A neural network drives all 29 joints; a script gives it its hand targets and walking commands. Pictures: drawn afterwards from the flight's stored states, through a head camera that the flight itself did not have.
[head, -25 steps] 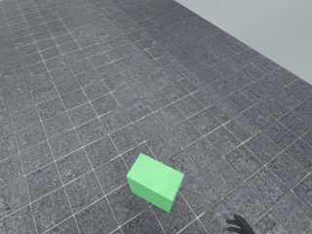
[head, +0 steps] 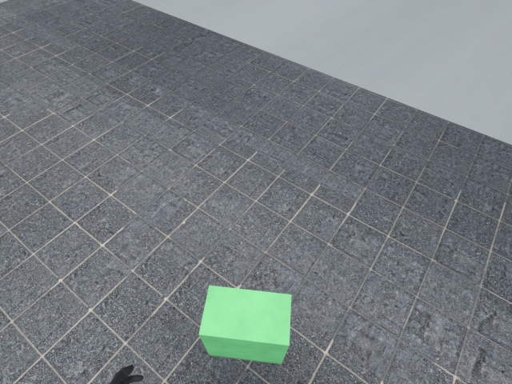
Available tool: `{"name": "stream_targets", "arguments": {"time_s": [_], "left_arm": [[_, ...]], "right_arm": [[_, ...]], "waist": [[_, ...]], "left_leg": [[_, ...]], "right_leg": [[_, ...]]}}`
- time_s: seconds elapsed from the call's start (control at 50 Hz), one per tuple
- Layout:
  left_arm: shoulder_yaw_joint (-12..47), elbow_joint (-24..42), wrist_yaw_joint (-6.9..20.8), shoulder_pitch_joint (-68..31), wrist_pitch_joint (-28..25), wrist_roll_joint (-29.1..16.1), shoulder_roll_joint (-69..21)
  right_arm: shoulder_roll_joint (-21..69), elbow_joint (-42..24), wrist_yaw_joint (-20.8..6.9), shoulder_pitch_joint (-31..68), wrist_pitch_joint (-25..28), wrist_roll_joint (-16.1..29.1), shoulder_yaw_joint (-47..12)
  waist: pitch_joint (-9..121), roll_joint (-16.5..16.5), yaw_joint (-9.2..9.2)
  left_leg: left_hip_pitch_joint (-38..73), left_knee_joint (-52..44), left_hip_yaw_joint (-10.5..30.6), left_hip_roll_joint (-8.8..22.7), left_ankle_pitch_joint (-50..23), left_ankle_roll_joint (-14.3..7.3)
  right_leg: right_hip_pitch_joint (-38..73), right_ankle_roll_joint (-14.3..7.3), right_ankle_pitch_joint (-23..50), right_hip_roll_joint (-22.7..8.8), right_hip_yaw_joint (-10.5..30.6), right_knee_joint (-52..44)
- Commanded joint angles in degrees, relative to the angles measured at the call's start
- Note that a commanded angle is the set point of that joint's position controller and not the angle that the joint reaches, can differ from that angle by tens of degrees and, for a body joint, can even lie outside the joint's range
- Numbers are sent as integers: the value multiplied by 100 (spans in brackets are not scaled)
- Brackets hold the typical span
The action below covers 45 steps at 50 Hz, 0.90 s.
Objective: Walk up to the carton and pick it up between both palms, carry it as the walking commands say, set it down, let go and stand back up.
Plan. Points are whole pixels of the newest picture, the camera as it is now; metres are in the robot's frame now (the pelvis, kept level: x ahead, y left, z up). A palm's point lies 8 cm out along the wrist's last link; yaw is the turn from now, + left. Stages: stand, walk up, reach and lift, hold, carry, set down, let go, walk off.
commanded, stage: walk up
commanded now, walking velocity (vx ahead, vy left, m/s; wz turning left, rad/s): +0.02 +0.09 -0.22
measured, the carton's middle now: (247, 327) +0.38 +0.02 -0.62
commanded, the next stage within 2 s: none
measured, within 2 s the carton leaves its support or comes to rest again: neither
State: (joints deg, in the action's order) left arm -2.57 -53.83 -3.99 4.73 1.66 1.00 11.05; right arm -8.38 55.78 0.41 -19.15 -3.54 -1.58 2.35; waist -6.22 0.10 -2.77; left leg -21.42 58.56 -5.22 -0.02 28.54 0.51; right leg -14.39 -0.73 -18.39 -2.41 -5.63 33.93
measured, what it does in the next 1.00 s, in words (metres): steps on the spot: left foot, then right foot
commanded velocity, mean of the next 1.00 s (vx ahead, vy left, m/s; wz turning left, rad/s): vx -0.02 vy -0.02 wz -0.10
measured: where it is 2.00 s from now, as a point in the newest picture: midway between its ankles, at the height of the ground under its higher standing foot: outside the picture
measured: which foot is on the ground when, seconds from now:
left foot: up 0.00-0.08, down 0.10-1.00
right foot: down 0.00-0.12, up 0.14-0.50, down 0.52-1.00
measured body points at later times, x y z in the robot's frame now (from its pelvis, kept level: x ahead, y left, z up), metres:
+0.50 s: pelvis +0.00 +0.07 +0.01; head +0.04 +0.07 +0.46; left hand +0.15 +0.31 -0.13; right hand -0.01 -0.18 -0.14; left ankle +0.02 +0.19 -0.73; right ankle -0.01 -0.05 -0.72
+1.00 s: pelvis -0.02 +0.06 +0.00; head +0.03 +0.07 +0.45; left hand +0.06 +0.31 -0.16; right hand +0.01 -0.19 -0.14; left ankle +0.02 +0.18 -0.73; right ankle -0.02 -0.05 -0.72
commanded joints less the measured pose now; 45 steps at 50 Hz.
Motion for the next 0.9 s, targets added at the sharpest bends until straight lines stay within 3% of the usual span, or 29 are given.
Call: {"name": "stream_targets", "arguments": {"time_s": [0.0, 0.02, 0.04, 0.06, 0.08, 0.1, 0.12, 0.14, 0.16, 0.22, 0.28, 0.36, 0.38, 0.4, 0.42, 0.46, 0.48, 0.5, 0.52, 0.54, 0.58, 0.66, 0.68, 0.7, 0.74, 0.8, 0.82, 0.84, 0.88], "left_arm": [[-160, 226, 136, -29, -78, 58, 946], [-181, 58, 184, 173, -31, 41, 1089], [-144, 106, 196, 104, -38, 18, 1142], [-108, 108, 232, 239, -36, 20, 1100], [-57, 330, 249, 33, -22, -42, 795], [-21, 313, 278, 197, 57, -29, 708], [-77, 307, 288, 140, 134, -6, 757], [-72, 388, 313, -95, 135, -34, 774], [-83, 298, 359, -30, 101, -44, 732], [4, 71, 425, 229, 126, -26, 471], [-20, 20, 428, 236, 159, 34, 479], [-12, 132, 487, -140, 207, -10, 749], [-4, 170, 486, -105, 172, -18, 655], [94, 129, 483, 142, 133, -51, 573], [36, 124, 452, 277, 112, -52, 683], [30, -11, 454, 775, -2, -41, 642], [-37, -106, 386, 722, -75, 15, 775], [-120, -121, 343, 862, -109, 92, 1149], [-144, -42, 277, 840, -129, 60, 1175], [-34, -50, 291, 666, -154, 108, 1120], [62, -143, 285, 241, -142, 121, 889], [50, -150, 256, 130, -131, -11, 695], [36, -198, 264, 368, -142, -13, 665], [63, -251, 234, 515, -154, -52, 583], [131, -380, 232, 652, -173, -81, 496], [119, -460, 237, 781, -218, -66, 442], [65, -541, 212, 703, -186, 17, 706], [-52, -412, 215, 581, -78, -59, 1005], [-119, -382, 155, 697, 14, -60, 849]], "right_arm": [[-598, -221, 20, -335, 155, 70, 58], [-678, -227, 44, -315, 232, 101, 94], [-701, -164, 104, -524, 264, 88, 97], [-903, -150, 146, -439, 261, 28, 156], [-1370, -199, 196, -661, 317, 2, 250], [-1622, -213, 188, -637, 337, -66, 243], [-1556, -388, 192, -547, 326, -119, 250], [-1576, -379, 226, -548, 343, -145, 271], [-1305, -314, 217, -319, 333, -73, 217], [-1068, -363, 280, -126, 411, -16, 123], [-1219, -302, 243, -206, 465, -11, 165], [-1478, -191, 220, -316, 447, -68, 288], [-1405, -131, 205, -271, 446, -93, 240], [-1220, -176, 160, 128, 408, -103, 177], [-1465, -282, 136, 372, 384, -94, 244], [-1213, -249, 82, 516, 327, -81, 196], [-832, -224, 38, 202, 327, -36, 54], [-640, -263, 50, -134, 314, 4, 7], [-618, -272, 68, 80, 294, 65, -40], [-670, -255, 70, 88, 229, 75, 20], [-753, -203, 0, 384, 143, 86, -1], [-882, 77, 55, -10, 271, 43, -2], [-883, 203, 53, -61, 286, 81, 9], [-959, 244, 65, 216, 315, 87, 25], [-787, 237, 25, 260, 340, 45, -3], [-687, 309, 84, 379, 378, 83, -49], [-787, 250, 159, 348, 369, 40, 46], [-993, 147, 196, 416, 336, 78, 166], [-1021, 260, 242, 39, 319, 130, 213]], "waist": [[601, 1112, 101], [618, 1239, 97], [573, 754, -82], [517, -43, 3], [777, -1244, -186], [346, -2420, -149], [303, -1511, -154], [230, -1557, -290], [84, -1538, -50], [345, -1142, 83], [518, -861, -9], [522, -1169, -61], [608, -1168, -9], [663, -1567, 112], [608, -1327, 146], [831, -1374, 435], [1075, -434, 422], [1115, 776, 307], [1086, 1447, 280], [1180, 1401, 298], [403, 1248, 169], [405, 902, -67], [656, 996, 63], [378, 216, 158], [24, -558, 196], [420, -428, 239], [123, -165, 95], [-344, -307, 122], [247, -427, 31]], "left_leg": [[596, -1855, 135, 431, -711, 57], [831, -2537, -128, 255, -1286, 143], [1358, -3017, -305, 204, -1623, 115], [1400, -3319, -105, 481, -1892, 63], [1673, -3892, 1275, 1708, -2523, -276], [1103, -4602, 2125, 2482, -2319, -756], [836, -4651, 1980, 2658, -2013, -925], [1080, -4449, 2109, 2769, -2394, -1126], [732, -4433, 1544, 2269, -2152, -977], [1054, -4189, 979, 1975, -2987, -819], [1657, -4110, 1052, 2198, -3911, -890], [1865, -3875, 1034, 2362, -4844, -987], [1594, -3964, 1033, 2271, -4520, -1043], [1457, -3896, 477, 1892, -3908, -837], [1298, -3923, 692, 1883, -3691, -784], [805, -3442, 136, 1311, -2547, -464], [516, -3258, 93, 1072, -2400, -307], [206, -2685, -256, 610, -1610, -75], [64, -2287, -227, 399, -607, -47], [384, -1999, 280, 500, 88, -5], [686, -2172, 286, 425, -445, -39], [1288, -3703, 274, 575, -1901, 18], [1507, -3681, 304, 653, -2057, -24], [1365, -3829, 352, 698, -2230, -53], [892, -3991, 486, 744, -2453, -65], [1155, -4020, 427, 695, -2457, -71], [1186, -3738, 274, 800, -2683, -33], [822, -3172, 154, 1012, -3785, -79], [984, -3172, 585, 1388, -4568, -321]], "right_leg": [[119, -616, 2564, -1256, 756, -1257], [-13, -450, 2206, -903, 704, -1026], [-340, -343, 1803, -1039, 880, -946], [-527, -222, 1354, -797, 735, -552], [-1147, 115, 3, 65, -4, 804], [-1350, 219, -1497, 293, 174, 1809], [-1292, 283, -1451, 190, 416, 2546], [-1606, 389, -1300, 130, 550, 2883], [-1493, 354, -1068, 39, 682, 2877], [-1290, 349, -620, 129, 641, 2714], [-1422, 375, -606, 177, 616, 2152], [-1437, 406, -764, 53, 664, 1583], [-1079, 342, -605, 65, 577, 1336], [-670, 263, -398, 87, 467, 709], [-330, 237, -444, 217, 500, 217], [697, 140, 688, 236, 250, -1369], [1342, 105, 1380, -82, 368, -1451], [1654, -22, 2300, -917, 1187, -1478], [1390, -393, 2715, -1454, 1678, -1714], [991, -555, 2837, -1637, 1712, -1761], [86, -663, 1698, -1259, 1415, -2008], [172, -248, 849, -618, 858, -1665], [259, -214, 984, -539, 856, -1571], [167, -202, 918, -419, 776, -1589], [487, -171, 1015, -442, 690, -1568], [735, -102, 1403, -399, 656, -1492], [367, -24, 1659, -333, 540, -1340], [-110, -110, 2335, -441, 618, -729], [-88, 15, 1881, -200, 335, -23]]}}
